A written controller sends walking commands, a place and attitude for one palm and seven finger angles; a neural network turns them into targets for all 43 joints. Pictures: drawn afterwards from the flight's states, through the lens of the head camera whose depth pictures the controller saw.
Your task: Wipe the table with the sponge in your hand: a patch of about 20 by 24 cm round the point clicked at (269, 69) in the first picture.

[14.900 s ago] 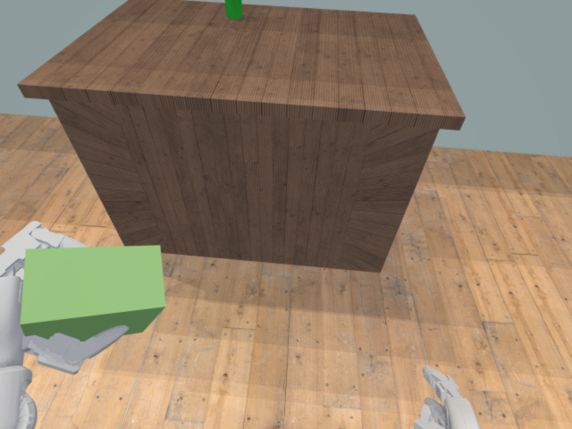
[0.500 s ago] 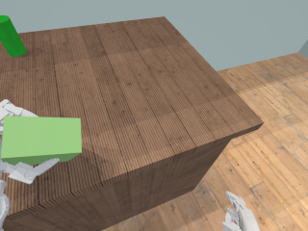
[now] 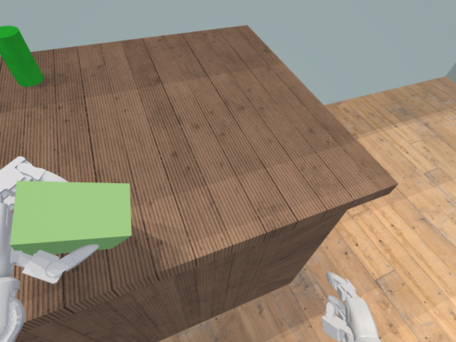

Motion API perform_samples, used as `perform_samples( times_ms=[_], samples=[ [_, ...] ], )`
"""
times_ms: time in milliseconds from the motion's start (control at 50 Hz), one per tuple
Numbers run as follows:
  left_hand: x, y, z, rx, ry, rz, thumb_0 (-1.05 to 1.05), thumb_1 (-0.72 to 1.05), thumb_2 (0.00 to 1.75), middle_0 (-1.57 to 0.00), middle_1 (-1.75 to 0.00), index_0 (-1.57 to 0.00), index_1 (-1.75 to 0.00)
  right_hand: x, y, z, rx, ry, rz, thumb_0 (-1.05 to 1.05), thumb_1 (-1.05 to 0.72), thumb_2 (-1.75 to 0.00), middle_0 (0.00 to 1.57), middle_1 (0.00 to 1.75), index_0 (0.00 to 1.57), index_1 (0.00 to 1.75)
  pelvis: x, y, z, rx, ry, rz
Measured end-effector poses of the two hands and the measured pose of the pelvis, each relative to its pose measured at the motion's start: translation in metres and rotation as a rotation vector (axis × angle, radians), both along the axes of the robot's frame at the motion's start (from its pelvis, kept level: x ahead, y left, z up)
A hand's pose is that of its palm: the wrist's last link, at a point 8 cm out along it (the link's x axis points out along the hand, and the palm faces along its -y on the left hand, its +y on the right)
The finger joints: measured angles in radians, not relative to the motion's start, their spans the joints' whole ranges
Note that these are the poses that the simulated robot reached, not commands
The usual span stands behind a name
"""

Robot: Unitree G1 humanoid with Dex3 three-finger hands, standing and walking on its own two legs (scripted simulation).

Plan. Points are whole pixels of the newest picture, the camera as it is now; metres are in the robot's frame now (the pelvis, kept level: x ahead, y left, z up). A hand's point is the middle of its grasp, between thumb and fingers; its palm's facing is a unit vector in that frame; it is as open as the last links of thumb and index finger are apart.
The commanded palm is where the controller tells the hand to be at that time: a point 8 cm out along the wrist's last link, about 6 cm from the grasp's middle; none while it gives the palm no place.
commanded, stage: look again from close up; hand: left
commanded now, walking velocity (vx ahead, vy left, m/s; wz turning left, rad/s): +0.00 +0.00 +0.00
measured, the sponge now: (89, 220) +0.23 +0.22 +0.14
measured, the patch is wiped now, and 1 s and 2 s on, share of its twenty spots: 0.00 0.00 0.00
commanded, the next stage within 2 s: turn the palm down, sponge in hand in 0.10 s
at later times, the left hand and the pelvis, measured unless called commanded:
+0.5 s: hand (67, 229) +0.21 +0.22 +0.16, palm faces +0.26 -0.73 -0.64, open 10.4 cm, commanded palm +0.16 +0.27 +0.20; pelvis -0.02 -0.04 +0.00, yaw +1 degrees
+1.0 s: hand (101, 202) +0.23 +0.18 +0.20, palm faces +0.30 -0.47 -0.83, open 10.4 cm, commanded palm +0.18 +0.24 +0.24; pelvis +0.00 -0.08 -0.01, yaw +1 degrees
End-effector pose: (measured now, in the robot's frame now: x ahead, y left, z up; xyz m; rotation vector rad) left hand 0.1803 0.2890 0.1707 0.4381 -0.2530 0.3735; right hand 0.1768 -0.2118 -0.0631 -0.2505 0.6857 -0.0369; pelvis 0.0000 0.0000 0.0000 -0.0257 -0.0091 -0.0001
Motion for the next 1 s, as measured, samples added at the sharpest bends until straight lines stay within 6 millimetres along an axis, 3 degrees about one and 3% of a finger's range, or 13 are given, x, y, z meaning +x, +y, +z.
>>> perform_samples(
  times_ms=[200,280,360,420,520,580,680,760,840,940,1000],
  samples=[
    [-0.007,-0.005,-0.006,-0.004,0.053,0.005,-0.02,-0.53,1.01,-0.70,-1.32,-0.73,-1.32,-0.009,-0.018,-0.001,-0.012,0.009,-0.041,0.01,-0.90,-0.89,0.21,0.30,0.20,0.30,0.000,-0.007,0.001,0.002,-0.005,0.006],
    [0.010,0.012,0.029,0.204,-0.006,0.030,-0.02,-0.53,1.01,-0.70,-1.32,-0.73,-1.32,-0.012,-0.019,-0.009,-0.055,0.047,0.055,0.01,-0.90,-0.89,0.20,0.30,0.20,0.30,-0.007,-0.017,-0.003,0.018,-0.012,0.049],
    [0.018,0.021,0.048,0.096,0.001,0.102,-0.02,-0.53,1.01,-0.70,-1.32,-0.73,-1.32,-0.006,-0.025,-0.015,-0.008,0.035,0.056,0.01,-0.90,-0.89,0.21,0.30,0.20,0.30,-0.011,-0.024,-0.004,0.026,-0.019,0.023],
    [0.012,0.001,0.042,0.125,0.138,0.080,-0.02,-0.53,1.01,-0.70,-1.33,-0.73,-1.32,0.000,-0.030,-0.013,0.036,-0.018,0.030,0.01,-0.90,-0.89,0.21,0.30,0.20,0.30,-0.013,-0.027,-0.004,0.031,-0.028,0.011],
    [-0.013,-0.036,0.024,0.225,0.299,-0.001,-0.02,-0.53,1.01,-0.70,-1.33,-0.73,-1.32,0.011,-0.039,-0.009,0.056,-0.079,0.019,0.01,-0.90,-0.89,0.21,0.30,0.20,0.30,-0.018,-0.039,-0.005,0.043,-0.033,0.012],
    [-0.029,-0.039,0.031,0.238,0.226,0.039,-0.02,-0.53,1.01,-0.70,-1.32,-0.73,-1.32,0.015,-0.045,-0.009,0.036,-0.081,0.037,0.01,-0.90,-0.89,0.21,0.30,0.20,0.30,-0.021,-0.051,-0.006,0.046,-0.035,0.026],
    [-0.042,-0.024,0.050,0.290,0.135,0.234,-0.02,-0.53,1.01,-0.70,-1.32,-0.73,-1.32,0.017,-0.058,-0.017,0.009,-0.055,0.074,0.01,-0.90,-0.89,0.21,0.30,0.20,0.30,-0.024,-0.070,-0.009,0.043,-0.044,0.055],
    [-0.031,-0.019,0.047,0.324,0.280,0.293,-0.02,-0.53,1.01,-0.70,-1.32,-0.73,-1.32,0.019,-0.070,-0.025,0.015,-0.046,0.053,0.01,-0.90,-0.89,0.21,0.30,0.20,0.30,-0.025,-0.078,-0.010,0.042,-0.053,0.059],
    [-0.007,-0.038,0.039,0.392,0.402,0.198,-0.02,-0.53,1.01,-0.70,-1.32,-0.73,-1.32,0.022,-0.080,-0.030,0.027,-0.055,0.008,0.01,-0.90,-0.89,0.21,0.30,0.20,0.30,-0.023,-0.082,-0.012,0.046,-0.052,0.053],
    [0.011,-0.080,0.054,0.527,0.300,0.040,-0.02,-0.53,1.01,-0.70,-1.32,-0.73,-1.32,0.023,-0.089,-0.031,0.039,-0.061,-0.037,0.01,-0.90,-0.89,0.20,0.30,0.20,0.30,-0.012,-0.084,-0.014,0.056,-0.027,0.031],
    [0.009,-0.089,0.073,0.573,0.214,0.041,-0.02,-0.53,1.01,-0.70,-1.32,-0.73,-1.32,0.023,-0.092,-0.033,0.048,-0.044,-0.052,0.01,-0.90,-0.89,0.20,0.30,0.20,0.30,-0.003,-0.084,-0.014,0.061,-0.016,0.019]
  ],
)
